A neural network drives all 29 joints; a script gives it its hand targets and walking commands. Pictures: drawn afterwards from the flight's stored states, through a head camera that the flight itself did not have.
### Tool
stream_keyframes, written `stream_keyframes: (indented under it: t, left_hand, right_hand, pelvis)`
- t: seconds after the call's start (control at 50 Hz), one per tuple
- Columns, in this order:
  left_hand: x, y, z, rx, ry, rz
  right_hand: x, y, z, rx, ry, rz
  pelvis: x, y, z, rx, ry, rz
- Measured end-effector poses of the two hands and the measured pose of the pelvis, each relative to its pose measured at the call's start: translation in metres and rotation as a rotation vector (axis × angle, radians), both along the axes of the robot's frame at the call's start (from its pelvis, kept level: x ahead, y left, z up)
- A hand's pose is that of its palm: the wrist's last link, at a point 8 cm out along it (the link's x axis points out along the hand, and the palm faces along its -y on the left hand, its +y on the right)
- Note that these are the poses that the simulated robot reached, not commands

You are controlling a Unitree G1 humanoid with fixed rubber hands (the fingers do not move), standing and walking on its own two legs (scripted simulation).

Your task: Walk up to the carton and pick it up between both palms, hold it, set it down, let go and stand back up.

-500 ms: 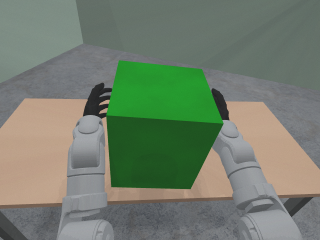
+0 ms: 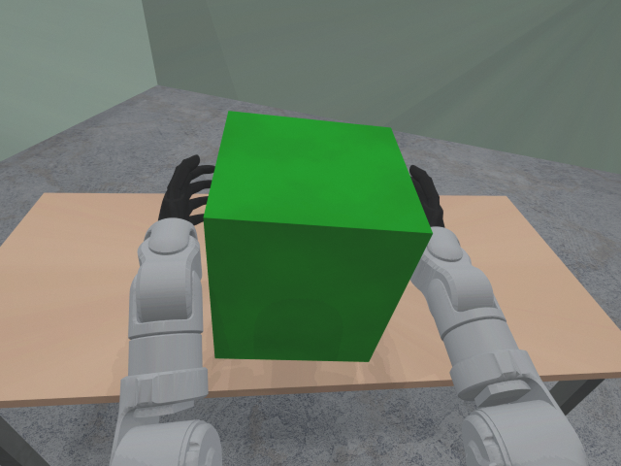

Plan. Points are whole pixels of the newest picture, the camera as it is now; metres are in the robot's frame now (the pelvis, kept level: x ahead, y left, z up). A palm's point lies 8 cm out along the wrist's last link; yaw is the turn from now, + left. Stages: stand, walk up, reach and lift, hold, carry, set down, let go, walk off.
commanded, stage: hold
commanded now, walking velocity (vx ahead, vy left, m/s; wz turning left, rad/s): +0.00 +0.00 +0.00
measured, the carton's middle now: (302, 243) +0.37 +0.01 +0.15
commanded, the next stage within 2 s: none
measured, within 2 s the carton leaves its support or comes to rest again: neither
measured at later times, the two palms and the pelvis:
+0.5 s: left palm (181, 221) +0.36 +0.16 +0.20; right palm (427, 230) +0.36 -0.14 +0.18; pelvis +0.00 +0.00 +0.00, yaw +0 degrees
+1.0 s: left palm (181, 220) +0.36 +0.16 +0.20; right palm (427, 231) +0.36 -0.14 +0.18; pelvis +0.00 +0.00 +0.00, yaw +0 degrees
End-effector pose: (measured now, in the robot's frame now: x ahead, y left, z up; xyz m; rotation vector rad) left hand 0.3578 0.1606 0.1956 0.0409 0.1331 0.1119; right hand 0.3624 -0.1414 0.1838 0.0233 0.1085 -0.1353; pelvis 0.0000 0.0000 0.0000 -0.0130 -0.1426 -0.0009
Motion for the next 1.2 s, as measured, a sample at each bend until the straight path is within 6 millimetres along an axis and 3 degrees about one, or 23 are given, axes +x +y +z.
stream_keyframes:
  t: [1.2]
  left_hand:
    - [-0.0006,-0.0032,0.0015,0.012,0.0,-0.006]
  right_hand:
    - [-0.0023,-0.0031,-0.0034,0.008,-0.002,-0.006]
  pelvis:
    - [0.0013,0.0002,0.0,0.002,-0.007,-0.004]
